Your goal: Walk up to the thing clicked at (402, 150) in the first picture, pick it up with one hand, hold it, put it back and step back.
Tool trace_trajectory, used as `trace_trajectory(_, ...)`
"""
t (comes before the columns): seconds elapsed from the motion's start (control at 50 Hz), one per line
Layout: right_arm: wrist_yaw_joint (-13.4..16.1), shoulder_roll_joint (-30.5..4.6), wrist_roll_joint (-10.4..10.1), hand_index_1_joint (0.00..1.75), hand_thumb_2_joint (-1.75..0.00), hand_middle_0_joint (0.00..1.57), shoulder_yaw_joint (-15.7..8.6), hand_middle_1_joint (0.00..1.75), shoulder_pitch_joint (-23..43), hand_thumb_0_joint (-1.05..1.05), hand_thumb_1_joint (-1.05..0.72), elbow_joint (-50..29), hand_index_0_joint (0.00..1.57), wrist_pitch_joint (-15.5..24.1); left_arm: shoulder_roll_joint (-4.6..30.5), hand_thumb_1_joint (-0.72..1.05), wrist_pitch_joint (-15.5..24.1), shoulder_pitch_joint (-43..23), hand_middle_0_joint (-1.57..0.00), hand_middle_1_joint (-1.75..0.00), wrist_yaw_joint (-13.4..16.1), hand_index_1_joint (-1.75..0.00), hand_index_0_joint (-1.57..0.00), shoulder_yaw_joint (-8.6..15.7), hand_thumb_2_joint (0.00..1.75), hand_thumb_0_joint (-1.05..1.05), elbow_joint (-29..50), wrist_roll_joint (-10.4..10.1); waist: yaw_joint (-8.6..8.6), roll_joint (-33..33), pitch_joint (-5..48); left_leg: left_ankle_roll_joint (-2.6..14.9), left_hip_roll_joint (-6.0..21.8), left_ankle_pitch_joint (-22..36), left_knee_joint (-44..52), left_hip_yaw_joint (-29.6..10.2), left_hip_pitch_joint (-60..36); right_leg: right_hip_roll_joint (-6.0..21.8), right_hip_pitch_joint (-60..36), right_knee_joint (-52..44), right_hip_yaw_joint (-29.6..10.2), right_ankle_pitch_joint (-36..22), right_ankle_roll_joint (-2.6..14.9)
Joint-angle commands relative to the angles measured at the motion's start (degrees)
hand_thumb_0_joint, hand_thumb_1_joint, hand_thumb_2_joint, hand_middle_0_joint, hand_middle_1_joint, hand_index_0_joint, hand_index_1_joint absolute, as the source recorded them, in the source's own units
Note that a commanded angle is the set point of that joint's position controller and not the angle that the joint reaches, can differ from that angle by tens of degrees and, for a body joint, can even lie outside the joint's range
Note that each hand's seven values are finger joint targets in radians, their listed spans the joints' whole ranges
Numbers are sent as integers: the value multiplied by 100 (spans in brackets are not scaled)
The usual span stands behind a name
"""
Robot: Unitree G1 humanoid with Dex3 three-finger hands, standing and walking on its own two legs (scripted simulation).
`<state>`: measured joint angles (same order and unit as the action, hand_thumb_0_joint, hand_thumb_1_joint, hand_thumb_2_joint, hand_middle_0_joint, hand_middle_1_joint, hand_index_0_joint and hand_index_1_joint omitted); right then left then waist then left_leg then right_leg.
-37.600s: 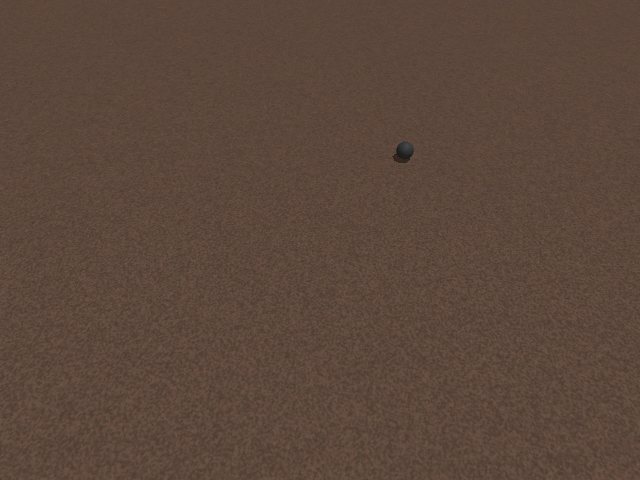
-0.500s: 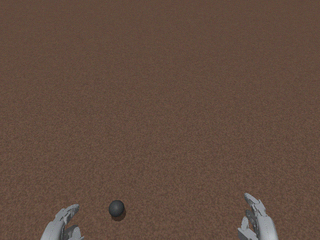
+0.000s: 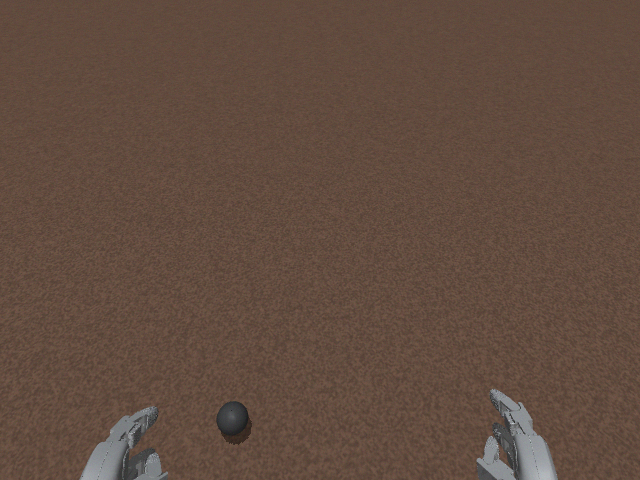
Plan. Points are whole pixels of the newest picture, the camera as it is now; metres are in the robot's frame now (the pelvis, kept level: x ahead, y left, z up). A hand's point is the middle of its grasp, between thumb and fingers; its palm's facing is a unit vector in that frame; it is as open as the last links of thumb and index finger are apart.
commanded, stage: home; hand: left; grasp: from above
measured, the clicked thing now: (232, 418) +0.43 +0.22 -0.67
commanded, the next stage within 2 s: stand in 0.30 s
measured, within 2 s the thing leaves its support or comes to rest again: neither
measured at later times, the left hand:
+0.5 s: hand out of the picture +0.16 +0.20 -0.07, palm faces +0.00 -0.95 -0.30, open 7.4 cm
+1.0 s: hand out of the picture +0.03 +0.24 -0.11, palm faces +0.04 -0.95 -0.32, open 7.4 cm
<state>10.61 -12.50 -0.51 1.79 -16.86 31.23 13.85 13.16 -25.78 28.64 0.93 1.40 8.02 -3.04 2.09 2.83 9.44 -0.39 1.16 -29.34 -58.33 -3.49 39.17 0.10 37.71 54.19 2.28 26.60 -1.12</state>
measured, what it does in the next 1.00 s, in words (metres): rises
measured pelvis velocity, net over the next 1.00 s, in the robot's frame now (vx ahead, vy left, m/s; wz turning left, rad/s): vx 0.00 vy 0.01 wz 0.01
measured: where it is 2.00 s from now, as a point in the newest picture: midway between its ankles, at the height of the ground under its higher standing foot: outside the picture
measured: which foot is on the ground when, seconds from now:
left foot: down 0.00-1.00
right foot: down 0.00-1.00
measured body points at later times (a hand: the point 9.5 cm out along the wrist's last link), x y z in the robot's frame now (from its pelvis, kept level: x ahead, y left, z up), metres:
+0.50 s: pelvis -0.01 +0.00 +0.01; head +0.02 +0.01 +0.46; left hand +0.16 +0.25 -0.05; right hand +0.14 -0.25 -0.09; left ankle +0.00 +0.12 -0.68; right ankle +0.00 -0.14 -0.68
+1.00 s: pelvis +0.00 +0.01 +0.06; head +0.00 +0.01 +0.51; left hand +0.03 +0.29 -0.08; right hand +0.07 -0.26 -0.08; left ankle +0.00 +0.12 -0.68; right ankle +0.00 -0.14 -0.68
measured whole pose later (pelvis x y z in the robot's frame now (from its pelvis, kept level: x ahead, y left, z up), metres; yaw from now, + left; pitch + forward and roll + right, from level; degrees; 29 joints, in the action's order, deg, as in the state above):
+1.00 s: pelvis +0.00 +0.01 +0.06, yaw +1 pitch -3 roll +0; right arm 1.5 -15.6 1.8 -1.8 -10.3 60.6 0.0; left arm 15.8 -0.9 12.2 1.8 1.9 -61.1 2.0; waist -1.3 0.6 -3.9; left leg 1.0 -1.5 -14.8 -27.2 -1.8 9.0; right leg 2.9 8.7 25.8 1.0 13.6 -2.4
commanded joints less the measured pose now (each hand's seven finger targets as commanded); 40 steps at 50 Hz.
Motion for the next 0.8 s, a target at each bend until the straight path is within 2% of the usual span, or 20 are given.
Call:
trace_trajectory(0.0, 56, -708, 12, 30, -90, 20, -320, 30, 329, 0, -90, -930, 20, 312, 627, 90, 287, -135, -20, -30, 66, -30, -20, 385, 90, 0, 1133, 40, 22, -62, 442, 119, -124, 1481, 950, 79, -452, -142, -412, -836, 134, -1194, 130)
trace_trajectory(0.02, 55, -690, 4, 30, -90, 20, -304, 30, 374, 0, -90, -963, 20, 314, 467, 90, 256, 16, -20, -30, 55, -30, -20, 272, 90, 0, 898, 33, 23, -129, 434, 121, -128, 1486, 945, 68, -438, -134, -414, -844, 130, -1211, 122)
trace_trajectory(0.06, 73, -720, 1, 30, -90, 20, -338, 30, 305, 0, -90, -940, 20, 299, 736, 90, 290, -214, -20, -30, 95, -30, -20, 459, 90, 0, 1327, 36, -1, -4, 694, 117, -131, 1740, 888, 98, -592, -123, -519, -814, 100, -1447, 128)
trace_trajectory(0.1, 52, -715, 9, 30, -90, 20, -321, 30, 327, 0, -90, -919, 20, 298, 504, 90, 250, 17, -20, -30, 64, -30, -20, 271, 90, 0, 939, 36, 56, -116, 472, 107, -112, 1795, 912, 68, -519, -140, -464, -781, 140, -1456, 136)
trace_trajectory(0.12, 54, -718, 8, 30, -90, 20, -326, 30, 318, 0, -90, -914, 20, 295, 635, 90, 278, -142, -20, -30, 84, -30, -20, 406, 90, 0, 1214, 25, -14, -27, 454, 96, -96, 1742, 941, 65, -523, -137, -432, -779, 141, -1397, 138)
trace_trajectory(0.14, 53, -719, 7, 30, -90, 20, -321, 30, 351, 0, -90, -917, 20, 285, 546, 90, 268, -88, -20, -30, 78, -30, -20, 306, 90, 0, 1019, 39, 20, 37, 427, 77, -92, 1695, 989, 34, -524, -148, -375, -757, 156, -1313, 143)
trace_trajectory(0.16, 46, -722, 8, 30, -90, 20, -329, 30, 342, 0, -90, -934, 20, 275, 675, 90, 291, -175, -20, -30, 86, -30, -20, 405, 90, 0, 1208, 51, -21, 102, 445, 69, -82, 1638, 1016, 6, -523, -149, -377, -755, 163, -1245, 155)
trace_trajectory(0.22, 32, -714, 8, 30, -90, 20, -327, 30, 346, 0, -90, -956, 20, 270, 566, 90, 276, -95, -20, -30, 73, -30, -20, 323, 90, 0, 1116, 33, 4, 2, 390, 84, -88, 1521, 1007, 12, -462, -152, -365, -776, 173, -1178, 143)
trace_trajectory(0.26, 38, -727, 6, 30, -90, 20, -327, 30, 376, 0, -90, -989, 20, 268, 674, 90, 276, -141, -20, -30, 94, -30, -20, 426, 90, 0, 1194, 39, -15, 26, 391, 94, -90, 1342, 1038, 10, -471, -154, -372, -798, 172, -1042, 140)
trace_trajectory(0.34, 31, -705, -4, 30, -90, 20, -307, 30, 365, 0, -90, -1003, 20, 254, 502, 90, 229, -9, -20, -30, 72, -30, -20, 267, 90, 0, 1055, 15, 24, -61, 379, 118, -116, 1336, 966, 58, -409, -149, -337, -839, 153, -1062, 130)
trace_trajectory(0.36, 28, -734, -1, 30, -90, 20, -319, 30, 362, 0, -90, -1004, 20, 255, 597, 90, 243, -145, -20, -30, 76, -30, -20, 347, 90, 0, 1216, 1, 28, 2, 427, 110, -112, 1294, 991, 39, -419, -149, -346, -825, 153, -1019, 134)
trace_trajectory(0.38, -313, -1326, 698, 30, -90, 20, -549, 30, 796, 0, -90, 440, 20, -360, 1034, 90, 1456, -1802, -20, -30, 292, -30, -20, 361, 90, 0, -795, 679, -361, -331, -968, 356, 144, 2184, 1501, -205, -646, 265, -1242, -1045, -321, -927, 333)
trace_trajectory(0.4, -476, -1405, 712, 30, -90, 20, -640, 30, 862, 0, -90, 512, 20, -596, 1145, 90, 1854, -1242, -20, -30, 270, -30, -20, 470, 90, 0, -1860, 705, -417, -647, -471, 441, 88, 2141, 1432, -32, -964, 410, -1453, -1349, -689, -891, 497)
trace_trajectory(0.42, -570, -1450, 740, 30, -90, 20, -672, 30, 760, 0, -90, 360, 20, -720, 1210, 90, 2046, -1206, -20, -30, 224, -30, -20, 440, 90, 0, -2139, 705, -254, -646, -413, 414, 27, 1941, 1439, -127, -1074, 389, -1259, -1482, -859, -857, 617)
trace_trajectory(0.44, -668, -1460, 671, 30, -90, 20, -654, 30, 756, 0, -90, 411, 20, -771, 1289, 90, 2183, -1242, -20, -30, 200, -30, -20, 386, 90, 0, -2409, 718, -302, -424, -241, 430, 17, 1929, 1537, -196, -1369, 432, -1534, -1365, -855, -1112, 586)
trace_trajectory(0.46, -763, -1338, 525, 30, -90, 20, -649, 30, 683, 0, -90, 624, 20, -787, 1233, 90, 2277, -1373, -20, -30, 169, -30, -20, 364, 90, 0, -2634, 724, -301, -376, -89, 414, 23, 2059, 1644, -152, -1568, 486, -1737, -1281, -806, -1463, 540)
trace_trajectory(0.52, -932, -1198, 324, 30, -90, 20, -662, 30, 798, 0, -90, 917, 20, -880, 1181, 90, 2351, -1620, -20, -30, 150, -30, -20, 366, 90, 0, -3445, 613, -390, -500, -295, 354, -12, 1858, 1924, -167, -1711, 495, -1787, -1662, -737, -1256, 394)
trace_trajectory(0.6, -943, -1252, 364, 30, -90, 20, -684, 30, 915, 0, -90, 1324, 20, -1011, 1090, 90, 2507, -1790, -20, -30, 168, -30, -20, 348, 90, 0, -4389, 583, -407, -139, -488, 390, 187, 1854, 2479, -426, -1992, 411, -1989, -1848, -505, -1353, 250)
trace_trajectory(0.74, -881, -1323, 306, 30, -90, 20, -654, 30, 835, 0, -90, 1923, 20, -1175, 1182, 90, 2640, -1907, -20, -30, 160, -30, -20, 342, 90, 0, -5562, 534, -295, -145, -792, 326, 264, 1936, 3192, -484, -2353, 489, -2615, -2645, -510, -1672, 244)
trace_trajectory(0.78, -863, -1379, 292, 30, -90, 20, -650, 30, 890, 0, -90, 2067, 20, -1189, 1174, 90, 2637, -1852, -20, -30, 174, -30, -20, 328, 90, 0, -5840, 505, -330, -35, -824, 303, 309, 2057, 3399, -522, -2545, 502, -2746, -2790, -472, -1747, 227)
